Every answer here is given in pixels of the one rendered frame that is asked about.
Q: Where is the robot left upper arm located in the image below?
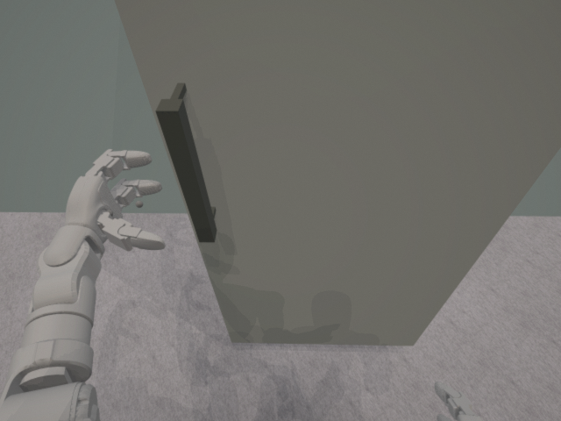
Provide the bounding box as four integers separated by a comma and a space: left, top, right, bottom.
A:
0, 382, 101, 421

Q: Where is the robot left hand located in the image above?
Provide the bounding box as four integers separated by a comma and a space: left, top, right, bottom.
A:
64, 149, 165, 252

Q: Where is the fridge door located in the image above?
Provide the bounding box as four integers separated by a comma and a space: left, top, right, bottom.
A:
115, 0, 561, 346

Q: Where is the handle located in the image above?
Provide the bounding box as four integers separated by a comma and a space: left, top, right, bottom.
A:
156, 83, 217, 242

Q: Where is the robot right hand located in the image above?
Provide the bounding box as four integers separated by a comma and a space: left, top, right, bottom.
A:
435, 382, 483, 421

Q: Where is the left robot forearm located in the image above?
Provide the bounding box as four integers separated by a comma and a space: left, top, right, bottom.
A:
0, 225, 105, 408

